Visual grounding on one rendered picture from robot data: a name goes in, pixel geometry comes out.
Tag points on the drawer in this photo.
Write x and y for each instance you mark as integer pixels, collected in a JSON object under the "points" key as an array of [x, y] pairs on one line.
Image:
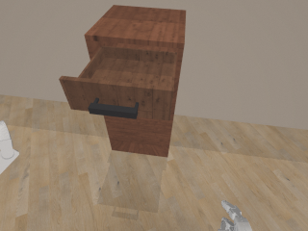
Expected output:
{"points": [[122, 76]]}

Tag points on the handle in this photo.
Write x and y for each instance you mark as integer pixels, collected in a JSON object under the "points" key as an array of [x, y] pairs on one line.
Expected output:
{"points": [[96, 108]]}

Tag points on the robot left hand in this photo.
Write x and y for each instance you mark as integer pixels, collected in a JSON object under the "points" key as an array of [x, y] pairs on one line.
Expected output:
{"points": [[7, 153]]}

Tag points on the cabinet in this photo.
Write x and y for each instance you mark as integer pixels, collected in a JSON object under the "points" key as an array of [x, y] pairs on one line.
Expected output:
{"points": [[147, 29]]}

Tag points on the robot right hand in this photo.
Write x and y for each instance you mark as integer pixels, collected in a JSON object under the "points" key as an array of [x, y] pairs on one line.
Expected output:
{"points": [[240, 223]]}

